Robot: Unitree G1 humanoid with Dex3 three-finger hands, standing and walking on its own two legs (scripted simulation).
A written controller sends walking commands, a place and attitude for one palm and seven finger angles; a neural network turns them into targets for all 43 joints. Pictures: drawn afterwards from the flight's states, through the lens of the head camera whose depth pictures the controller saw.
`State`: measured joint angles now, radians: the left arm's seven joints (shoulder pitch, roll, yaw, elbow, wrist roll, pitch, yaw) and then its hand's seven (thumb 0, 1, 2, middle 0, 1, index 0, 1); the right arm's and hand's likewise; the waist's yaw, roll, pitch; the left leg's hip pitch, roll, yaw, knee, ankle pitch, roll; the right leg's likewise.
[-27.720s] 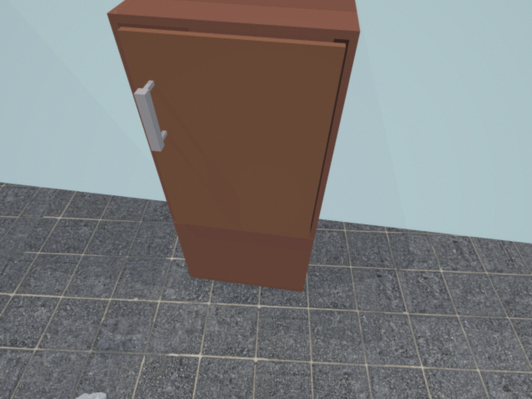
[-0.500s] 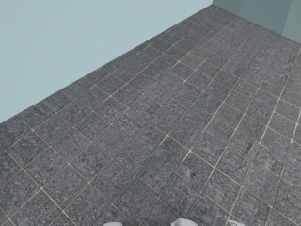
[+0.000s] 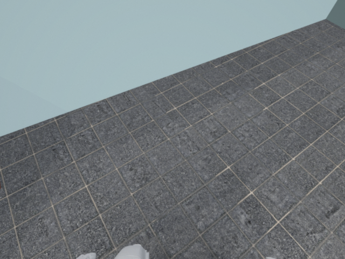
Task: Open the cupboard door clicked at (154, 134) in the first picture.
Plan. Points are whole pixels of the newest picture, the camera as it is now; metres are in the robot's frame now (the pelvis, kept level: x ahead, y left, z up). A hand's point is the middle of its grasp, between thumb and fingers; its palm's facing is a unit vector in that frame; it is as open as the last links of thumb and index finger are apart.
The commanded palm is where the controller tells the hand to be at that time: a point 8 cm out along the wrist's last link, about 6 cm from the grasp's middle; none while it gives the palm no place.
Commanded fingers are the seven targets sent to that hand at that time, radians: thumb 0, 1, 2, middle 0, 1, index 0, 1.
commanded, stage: turn to face it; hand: left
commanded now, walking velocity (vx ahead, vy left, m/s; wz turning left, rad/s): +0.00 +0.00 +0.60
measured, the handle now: out of the picture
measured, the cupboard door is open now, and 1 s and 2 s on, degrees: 40 40 40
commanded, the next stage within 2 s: take the last steps up to it in 1.98 s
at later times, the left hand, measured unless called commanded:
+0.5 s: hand out of the picture +0.08 +0.22 -0.15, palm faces +0.27 -0.92 -0.29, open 7.3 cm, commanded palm none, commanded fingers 0.00 0.90 0.90 -0.20 -0.30 -0.20 -0.30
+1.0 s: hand out of the picture -0.05 +0.23 -0.18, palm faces +0.58 -0.77 -0.25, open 7.4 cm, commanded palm none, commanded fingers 0.00 0.90 0.90 -0.20 -0.30 -0.20 -0.30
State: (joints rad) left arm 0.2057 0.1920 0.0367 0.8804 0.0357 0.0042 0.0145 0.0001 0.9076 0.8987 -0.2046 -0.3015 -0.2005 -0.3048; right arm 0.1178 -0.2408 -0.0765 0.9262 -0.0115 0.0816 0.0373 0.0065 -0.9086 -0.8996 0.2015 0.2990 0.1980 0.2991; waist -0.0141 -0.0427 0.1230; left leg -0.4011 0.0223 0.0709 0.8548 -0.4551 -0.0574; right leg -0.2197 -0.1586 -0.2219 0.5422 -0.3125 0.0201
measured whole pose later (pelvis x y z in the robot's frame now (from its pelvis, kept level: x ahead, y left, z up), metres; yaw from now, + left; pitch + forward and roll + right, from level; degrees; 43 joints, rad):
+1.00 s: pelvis +0.02 +0.01 -0.01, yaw +35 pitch +1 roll +0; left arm 0.19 0.27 0.08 0.92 0.02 0.06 0.01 0.00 0.91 0.90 -0.20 -0.30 -0.20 -0.30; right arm 0.13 -0.22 -0.05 0.89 -0.03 0.03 0.00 0.00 -0.91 -0.90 0.20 0.30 0.20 0.30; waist 0.01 -0.05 0.10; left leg -0.31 -0.02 0.02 0.56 -0.26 0.03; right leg -0.48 -0.10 -0.03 1.12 -0.44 0.08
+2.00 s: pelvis +0.06 -0.02 -0.01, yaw +64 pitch +0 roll +1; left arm 0.19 0.21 0.05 0.92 0.02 0.02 0.01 0.00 0.91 0.90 -0.20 -0.30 -0.20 -0.30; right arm 0.18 -0.18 -0.04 0.96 -0.02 0.05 0.00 0.00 -0.90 -0.90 0.21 0.30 0.20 0.30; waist 0.00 0.00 0.06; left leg -0.29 -0.02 -0.03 0.57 -0.28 -0.01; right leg -0.26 -0.05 -0.06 0.57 -0.31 0.04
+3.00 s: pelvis +0.08 +0.20 -0.01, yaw +73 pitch -2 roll +1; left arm 0.10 0.14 0.05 0.96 0.02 -0.07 0.00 0.00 0.91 0.90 -0.20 -0.30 -0.20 -0.30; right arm 0.41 -0.14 -0.04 1.17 -0.02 -0.01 -0.01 0.01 -0.91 -0.90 0.20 0.30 0.20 0.30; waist -0.05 0.02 0.11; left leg -0.29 0.02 0.04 1.11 -0.42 0.02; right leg -0.33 -0.03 -0.15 0.61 -0.26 -0.07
